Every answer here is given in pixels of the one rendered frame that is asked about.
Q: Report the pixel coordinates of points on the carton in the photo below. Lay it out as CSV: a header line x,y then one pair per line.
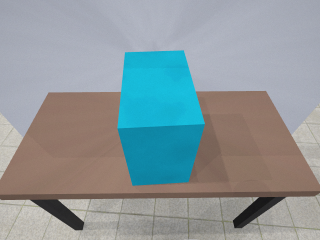
x,y
160,122

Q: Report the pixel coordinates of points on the table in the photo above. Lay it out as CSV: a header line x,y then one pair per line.
x,y
72,150

